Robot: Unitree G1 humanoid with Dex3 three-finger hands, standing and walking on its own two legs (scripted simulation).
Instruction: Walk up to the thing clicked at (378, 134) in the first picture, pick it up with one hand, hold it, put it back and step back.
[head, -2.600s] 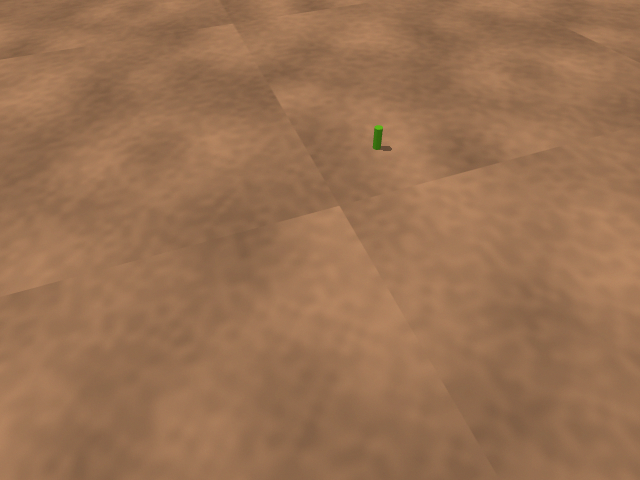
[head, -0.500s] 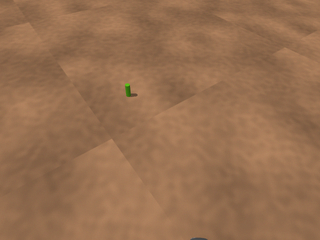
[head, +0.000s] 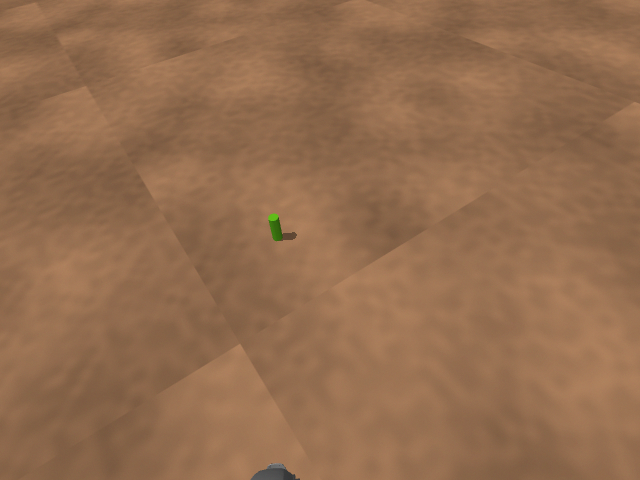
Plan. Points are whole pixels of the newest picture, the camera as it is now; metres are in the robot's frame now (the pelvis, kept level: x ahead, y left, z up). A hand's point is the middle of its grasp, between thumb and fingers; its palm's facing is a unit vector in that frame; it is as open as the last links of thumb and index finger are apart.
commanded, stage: walk up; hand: left
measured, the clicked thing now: (275, 227) +1.19 +0.29 -0.71
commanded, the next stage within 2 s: none
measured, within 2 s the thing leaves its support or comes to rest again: neither
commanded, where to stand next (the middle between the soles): +0.83 +0.05 m, yaw +0 degrees
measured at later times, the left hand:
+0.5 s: hand (160, 375) +0.32 +0.31 -0.14, palm faces -0.09 -0.93 -0.36, open 7.4 cm
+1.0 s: hand (177, 305) +0.46 +0.32 -0.15, palm faces +0.01 -0.92 -0.38, open 7.4 cm
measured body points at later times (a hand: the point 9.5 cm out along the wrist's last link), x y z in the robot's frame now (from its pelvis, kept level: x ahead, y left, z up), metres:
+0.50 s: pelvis +0.24 +0.04 +0.00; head +0.25 +0.03 +0.45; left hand +0.32 +0.36 -0.11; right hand +0.27 -0.29 -0.11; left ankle +0.19 +0.16 -0.74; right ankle +0.37 -0.11 -0.71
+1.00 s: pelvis +0.44 +0.03 -0.01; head +0.45 +0.04 +0.44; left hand +0.46 +0.37 -0.12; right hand +0.54 -0.29 -0.12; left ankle +0.54 +0.17 -0.73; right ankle +0.39 -0.10 -0.74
